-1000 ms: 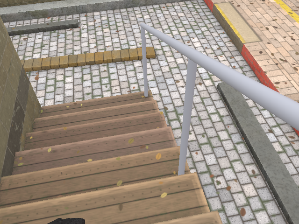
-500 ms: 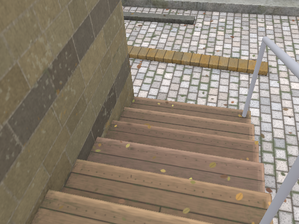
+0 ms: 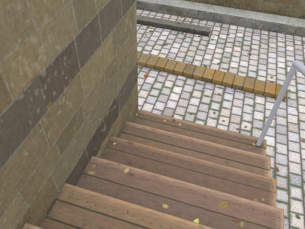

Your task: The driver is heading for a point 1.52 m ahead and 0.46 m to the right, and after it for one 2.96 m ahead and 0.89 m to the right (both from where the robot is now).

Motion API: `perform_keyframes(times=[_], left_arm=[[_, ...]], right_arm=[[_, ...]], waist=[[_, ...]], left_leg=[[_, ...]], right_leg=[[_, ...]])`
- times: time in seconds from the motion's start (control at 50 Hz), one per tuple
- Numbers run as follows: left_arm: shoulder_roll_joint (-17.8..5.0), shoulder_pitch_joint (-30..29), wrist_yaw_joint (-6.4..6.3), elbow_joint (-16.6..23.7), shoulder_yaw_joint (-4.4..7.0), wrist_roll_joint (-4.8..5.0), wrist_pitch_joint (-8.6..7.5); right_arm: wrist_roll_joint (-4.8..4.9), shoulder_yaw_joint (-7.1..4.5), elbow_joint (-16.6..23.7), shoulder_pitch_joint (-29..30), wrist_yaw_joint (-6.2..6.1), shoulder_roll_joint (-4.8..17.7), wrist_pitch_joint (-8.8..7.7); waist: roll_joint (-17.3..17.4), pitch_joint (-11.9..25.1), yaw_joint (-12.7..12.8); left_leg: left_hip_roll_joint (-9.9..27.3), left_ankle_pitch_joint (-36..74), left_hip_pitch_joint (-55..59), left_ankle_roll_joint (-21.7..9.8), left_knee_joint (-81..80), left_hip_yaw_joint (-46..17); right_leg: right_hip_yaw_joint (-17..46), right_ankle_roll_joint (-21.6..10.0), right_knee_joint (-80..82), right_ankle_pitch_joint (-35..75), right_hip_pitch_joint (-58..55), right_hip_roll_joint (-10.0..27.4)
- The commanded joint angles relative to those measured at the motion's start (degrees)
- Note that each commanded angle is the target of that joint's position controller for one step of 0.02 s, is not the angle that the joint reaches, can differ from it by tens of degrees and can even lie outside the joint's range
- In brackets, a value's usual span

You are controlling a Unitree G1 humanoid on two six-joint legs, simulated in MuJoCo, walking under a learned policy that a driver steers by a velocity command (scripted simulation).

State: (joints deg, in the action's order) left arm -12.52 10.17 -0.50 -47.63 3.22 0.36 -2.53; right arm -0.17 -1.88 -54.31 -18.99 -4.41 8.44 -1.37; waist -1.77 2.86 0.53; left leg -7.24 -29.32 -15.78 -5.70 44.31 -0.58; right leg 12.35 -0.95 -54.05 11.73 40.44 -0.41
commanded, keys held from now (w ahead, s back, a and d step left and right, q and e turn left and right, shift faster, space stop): e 0.60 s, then no key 0.40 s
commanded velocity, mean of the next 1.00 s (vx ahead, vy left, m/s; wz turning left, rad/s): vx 0.03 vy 0.00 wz -0.38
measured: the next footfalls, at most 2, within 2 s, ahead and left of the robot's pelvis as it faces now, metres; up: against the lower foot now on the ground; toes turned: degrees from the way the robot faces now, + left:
right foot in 0.22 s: +0.21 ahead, -0.16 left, -0.15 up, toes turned -5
left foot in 0.86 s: +0.10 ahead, +0.16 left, +0.00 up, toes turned -26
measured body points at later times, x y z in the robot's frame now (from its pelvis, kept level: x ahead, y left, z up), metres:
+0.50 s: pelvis +0.10 -0.05 -0.12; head +0.12 -0.09 +0.32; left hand +0.24 +0.18 -0.23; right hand +0.24 -0.32 -0.22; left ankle +0.15 +0.09 -0.51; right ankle +0.17 -0.15 -0.85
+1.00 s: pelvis +0.08 +0.08 -0.07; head +0.10 +0.10 +0.38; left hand +0.37 +0.24 -0.16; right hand +0.01 -0.20 -0.17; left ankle +0.07 +0.18 -0.70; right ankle +0.16 -0.16 -0.70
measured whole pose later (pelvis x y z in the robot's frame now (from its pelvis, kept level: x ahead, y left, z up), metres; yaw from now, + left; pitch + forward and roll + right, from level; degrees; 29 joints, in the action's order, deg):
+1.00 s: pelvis +0.08 +0.08 -0.07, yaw -26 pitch +1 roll -1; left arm -17.8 8.6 -1.6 -36.2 4.2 2.4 1.0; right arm -3.0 -2.1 -37.7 -24.1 -0.6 15.7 1.1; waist -2.0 1.8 -2.0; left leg -2.5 -44.6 -29.2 -4.2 72.7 1.6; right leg 23.1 0.9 -63.6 -20.9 46.1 -13.3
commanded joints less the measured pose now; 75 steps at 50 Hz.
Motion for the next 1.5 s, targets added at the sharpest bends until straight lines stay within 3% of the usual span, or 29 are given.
perform_keyframes(times=[0.02,0.14,0.18,0.22,0.24,0.26,0.28,0.32,0.36,0.38,0.44,0.54,0.64,0.74,0.8,0.84,0.86,0.88,0.9,0.92,0.98,1.02,1.06,1.1,1.16,1.18,1.4,1.44,1.5], left_arm=[[-1.4,-4.3,1.15,5.0,0.29,-1.23,0.28],[-2.0,-7.6,3.96,10.1,0.24,0.89,0.39],[-1.8,-2.2,5.10,9.1,0.84,1.20,-0.34],[-6.9,15.8,3.22,2.9,3.40,0.71,-0.01],[-11.8,22.2,3.01,1.2,4.20,-0.09,0.16],[-11.9,21.8,3.21,0.2,3.96,0.62,0.24],[-12.4,19.2,2.63,0.7,4.19,1.34,0.68],[-10.8,14.1,0.41,2.6,2.78,0.66,2.70],[-10.9,7.0,-0.67,7.3,0.79,-2.59,4.32],[-9.7,3.8,-0.17,9.4,-0.30,-3.57,4.96],[-9.5,2.9,-0.34,11.7,-2.25,-1.95,4.72],[-9.2,6.3,-3.36,14.9,-3.87,-2.58,6.68],[-12.1,7.5,-5.79,17.9,-2.45,-1.28,7.43],[-15.3,4.5,-4.80,19.4,-0.56,-0.80,8.88],[-17.7,4.9,-5.09,17.0,2.07,0.75,8.50],[-18.1,3.3,-3.98,16.8,3.36,2.46,8.10],[-12.1,1.0,-3.51,18.3,2.57,3.98,7.45],[-6.3,-1.8,-1.52,22.7,1.39,1.91,4.35],[-8.5,-17.1,0.95,25.9,1.63,2.12,-1.01],[-10.6,-17.8,0.50,23.1,2.76,4.08,-2.54],[-11.2,1.1,-1.44,12.8,2.93,1.46,3.66],[-8.6,4.9,-1.50,11.5,1.65,1.14,7.81],[-7.4,2.5,-2.16,14.2,0.39,0.41,8.59],[-8.1,1.9,-2.70,15.1,0.45,-0.08,7.69],[-6.2,-3.1,-1.97,14.9,0.07,1.37,6.41],[-2.2,-3.5,-1.47,14.6,-1.17,1.06,6.69],[-4.4,-8.1,-0.15,16.3,-0.94,2.29,3.50],[-4.4,-3.8,0.41,13.8,-0.69,1.36,3.03],[-3.8,2.4,0.86,11.8,-0.32,1.16,2.58]], right_arm=[[-0.26,-0.28,0.8,-2.7,-1.75,4.0,-0.33],[0.52,-1.63,4.0,-6.3,-2.27,8.8,0.45],[0.50,-2.20,5.7,-4.4,-1.83,9.9,1.16],[-0.30,-1.59,7.9,0.2,0.12,8.7,-0.24],[-0.36,-0.06,9.2,-4.8,1.60,5.2,-1.63],[0.64,0.51,11.5,-7.2,2.18,7.9,-1.79],[1.85,1.00,14.5,-2.3,2.21,7.7,-1.33],[0.42,1.27,18.3,8.3,-0.30,5.4,1.93],[0.45,1.03,21.8,10.1,-1.44,5.1,5.10],[-0.14,0.48,21.7,8.1,-1.20,5.6,5.83],[0.73,0.00,24.9,6.3,-0.95,6.0,5.28],[0.19,1.15,32.6,17.3,-1.07,3.6,5.76],[0.97,1.10,34.2,21.2,0.11,5.4,5.89],[1.13,1.78,36.9,22.8,2.94,6.3,4.50],[-0.72,3.02,35.3,15.1,4.02,4.2,2.43],[-1.17,1.44,30.7,2.4,4.40,7.8,2.71],[-1.64,-0.69,25.9,-8.7,4.82,11.9,3.17],[-2.35,-3.33,22.4,-16.6,5.17,19.8,2.41],[-2.68,-4.37,23.2,-12.2,4.75,21.9,-1.37],[-4.14,-3.84,24.2,-3.6,4.13,19.0,-2.64],[-2.75,-1.29,24.5,10.5,3.44,12.7,1.47],[-1.19,1.18,26.0,15.3,3.01,10.9,3.35],[-0.21,2.32,25.9,14.6,1.67,11.0,3.41],[-0.21,1.66,23.8,6.8,0.50,12.8,2.12],[0.09,0.83,19.1,-6.6,0.56,12.2,1.38],[-0.26,2.60,18.7,-4.2,1.18,7.2,1.63],[1.38,-2.44,16.0,-4.9,3.14,15.5,-0.51],[0.13,-3.11,16.1,-3.2,3.68,16.3,-0.94],[1.27,-3.39,16.2,1.9,4.78,15.4,-1.67]], waist=[[6.8,-2.9,0.0],[2.9,-7.3,-5.0],[4.1,-5.5,-2.5],[-3.8,3.8,5.1],[-14.7,14.9,4.6],[-12.2,23.8,4.5],[-9.8,24.5,5.4],[2.3,13.6,5.3],[6.3,2.9,1.2],[5.0,1.1,-0.1],[-0.2,-2.3,-2.1],[-3.7,1.6,0.3],[-6.8,6.0,2.7],[-8.1,4.4,1.8],[-14.6,6.4,0.0],[-16.8,5.6,-4.7],[-1.0,2.1,-9.2],[31.6,-6.6,-9.6],[30.6,-13.7,-12.0],[18.5,-14.2,-7.0],[8.9,-3.1,5.9],[5.1,-3.0,8.6],[3.0,-4.5,6.9],[3.3,-2.7,3.6],[6.0,-0.1,-3.5],[6.8,-0.8,-2.2],[10.9,-4.5,-5.6],[9.3,-0.8,-4.2],[10.5,-0.8,-0.3]], left_leg=[[13.8,42.4,-5.0,0.1,-2.9,-6.2],[17.0,34.2,-3.2,-4.7,8.1,-10.7],[17.1,35.7,-5.4,-4.8,14.9,-9.8],[9.1,18.9,-20.1,-0.3,39.7,-0.7],[1.1,-26.2,-39.1,7.9,70.9,4.1],[4.3,-26.7,-43.7,11.5,79.0,-1.4],[5.2,-23.0,-49.5,12.2,81.2,-3.2],[5.5,-15.3,-53.0,12.3,80.7,-1.9],[5.4,-3.6,-46.6,11.1,81.1,-2.6],[4.3,0.0,-44.4,10.8,86.0,-1.7],[3.5,11.1,-43.1,11.5,85.7,-0.6],[0.9,12.2,-46.4,13.0,85.1,-2.1],[1.1,8.3,-47.2,14.9,85.4,-4.8],[3.0,-0.6,-32.5,13.4,67.6,0.0],[5.9,-23.2,-14.4,6.6,43.8,2.9],[2.8,-21.5,2.9,3.1,29.8,5.5],[2.1,-17.9,6.9,-0.5,11.7,-3.3],[17.4,19.4,16.3,-8.2,-0.9,-34.2],[26.0,35.8,7.0,-13.1,-16.3,-59.6],[26.0,40.6,3.7,-12.4,-11.7,-54.9],[18.5,27.5,-17.4,-5.1,-0.6,-28.4],[15.9,13.1,-29.5,-4.8,-6.6,-20.4],[14.4,14.1,-26.8,-4.7,-8.7,-16.6],[13.5,23.3,-13.9,-4.1,-8.2,-13.6],[14.9,26.7,10.3,-4.1,-5.6,-14.8],[16.1,39.9,9.6,-4.1,-6.2,-15.7],[21.9,11.5,9.1,-11.0,-15.6,-26.6],[20.7,14.5,4.7,-11.1,-14.0,-23.1],[18.9,14.3,-6.1,-8.5,-11.2,-18.6]], right_leg=[[-1.0,0.5,7.8,11.3,-4.1,-0.9],[-6.3,1.9,28.0,2.4,-4.8,3.0],[-10.5,-0.9,31.8,-2.3,-12.4,1.8],[-7.6,-7.1,29.4,37.7,-41.6,4.4],[7.5,-18.9,17.9,58.6,-66.3,16.0],[17.4,-23.3,17.8,52.7,-72.5,20.1],[20.6,-24.2,22.6,30.4,-72.3,21.6],[21.4,-18.4,29.8,-4.4,-56.4,19.3],[23.0,-16.2,34.3,-23.3,-31.8,17.3],[21.6,-15.6,34.6,-24.4,-25.2,14.8],[12.8,-12.1,31.8,-20.6,-15.5,6.4],[16.9,-13.5,26.3,-2.9,-24.0,6.7],[20.7,-13.5,26.3,-4.3,-37.3,7.7],[20.6,-14.8,33.7,-4.9,-31.4,7.7],[14.6,-12.9,40.4,0.9,-28.1,7.5],[14.1,-12.7,44.3,-0.4,-17.7,7.0],[12.9,-10.9,30.2,-20.9,-10.8,1.3],[14.5,-8.0,10.4,-56.0,23.8,-10.8],[25.1,-4.5,4.7,-57.1,41.8,-11.5],[24.9,-1.6,0.7,-51.9,40.7,-12.7],[8.6,3.8,-22.5,-26.9,11.7,-12.3],[1.7,5.3,-39.2,-17.1,2.7,-12.8],[0.6,6.1,-41.9,-11.2,3.1,-11.3],[1.4,6.7,-37.7,-9.8,5.7,-9.8],[5.3,7.6,-29.9,-17.8,17.1,-7.7],[5.5,7.4,-27.2,-25.7,13.5,-4.9],[-2.8,5.3,-5.5,-37.1,9.4,2.4],[-8.1,3.7,-5.1,-34.2,1.2,2.5],[-14.2,0.6,0.5,-34.3,-13.2,0.5]])
Keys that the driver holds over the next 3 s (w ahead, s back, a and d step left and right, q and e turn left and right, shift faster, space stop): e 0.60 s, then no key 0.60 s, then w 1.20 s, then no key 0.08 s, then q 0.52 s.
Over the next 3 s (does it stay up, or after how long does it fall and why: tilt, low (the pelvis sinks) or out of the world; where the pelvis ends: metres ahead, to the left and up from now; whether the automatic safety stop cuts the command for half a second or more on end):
stays up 0.58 -0.27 -0.30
